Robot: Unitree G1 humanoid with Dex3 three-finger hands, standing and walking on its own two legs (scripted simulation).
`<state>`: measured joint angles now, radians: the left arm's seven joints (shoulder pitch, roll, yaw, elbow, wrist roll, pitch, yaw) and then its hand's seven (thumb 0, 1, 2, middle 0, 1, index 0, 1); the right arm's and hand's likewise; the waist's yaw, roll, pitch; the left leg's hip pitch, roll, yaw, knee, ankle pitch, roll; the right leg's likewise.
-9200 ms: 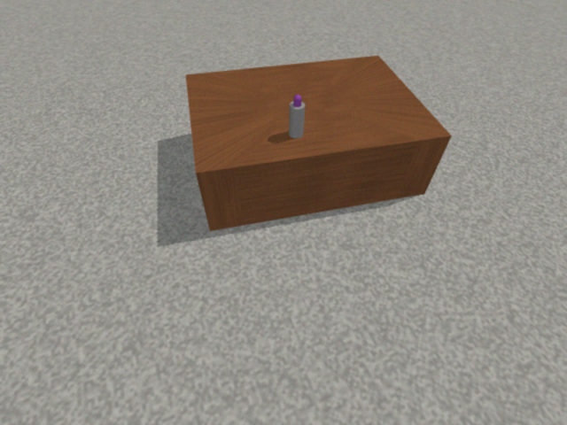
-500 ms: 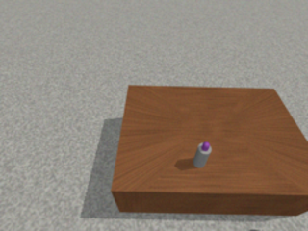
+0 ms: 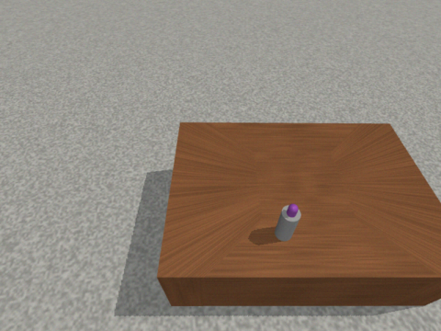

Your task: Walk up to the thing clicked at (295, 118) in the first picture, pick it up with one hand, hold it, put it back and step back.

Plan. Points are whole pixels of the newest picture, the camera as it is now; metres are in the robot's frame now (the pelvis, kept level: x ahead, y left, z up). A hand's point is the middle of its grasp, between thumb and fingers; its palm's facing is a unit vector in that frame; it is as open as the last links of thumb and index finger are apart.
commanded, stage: walk up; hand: right
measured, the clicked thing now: (288, 220) +0.52 -0.22 -0.33
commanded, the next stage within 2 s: stand in 0.10 s
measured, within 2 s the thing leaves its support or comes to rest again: neither
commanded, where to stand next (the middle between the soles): +0.06 +0.00 m, yaw -1 degrees
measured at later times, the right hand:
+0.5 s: hand out of the picture +0.09 -0.27 -0.15, palm faces -0.01 +0.94 -0.34, open 7.3 cm
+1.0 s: hand out of the picture +0.09 -0.27 -0.16, palm faces -0.01 +0.94 -0.34, open 7.3 cm
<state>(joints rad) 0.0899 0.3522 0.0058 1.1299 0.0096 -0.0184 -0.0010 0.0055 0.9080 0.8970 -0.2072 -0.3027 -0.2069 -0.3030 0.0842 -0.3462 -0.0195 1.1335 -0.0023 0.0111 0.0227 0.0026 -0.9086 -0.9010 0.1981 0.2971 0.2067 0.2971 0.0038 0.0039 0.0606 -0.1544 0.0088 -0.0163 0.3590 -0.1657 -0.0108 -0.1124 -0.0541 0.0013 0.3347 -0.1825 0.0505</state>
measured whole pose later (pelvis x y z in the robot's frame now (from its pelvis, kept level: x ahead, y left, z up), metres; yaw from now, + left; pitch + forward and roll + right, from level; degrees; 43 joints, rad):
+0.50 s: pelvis +0.01 -0.01 +0.00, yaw +0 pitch -2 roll +0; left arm 0.12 0.35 0.00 1.13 0.01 -0.01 0.00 0.01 0.91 0.90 -0.21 -0.30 -0.21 -0.30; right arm 0.09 -0.36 -0.01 1.14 -0.01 -0.01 0.01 0.00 -0.91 -0.90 0.20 0.30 0.21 0.30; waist 0.00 0.00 0.05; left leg -0.13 0.02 -0.02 0.34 -0.17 -0.02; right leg -0.10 -0.04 0.00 0.33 -0.20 0.04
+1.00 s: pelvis +0.02 -0.01 +0.00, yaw +0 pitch -2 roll +0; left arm 0.11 0.35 0.00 1.11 0.01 -0.01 0.00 0.01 0.91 0.90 -0.21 -0.30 -0.21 -0.30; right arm 0.09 -0.36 0.00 1.14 -0.01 -0.01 0.01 0.00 -0.91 -0.90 0.20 0.30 0.21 0.30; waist 0.00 0.00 0.05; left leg -0.12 0.03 -0.01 0.33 -0.18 -0.03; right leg -0.09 -0.04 0.00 0.33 -0.20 0.03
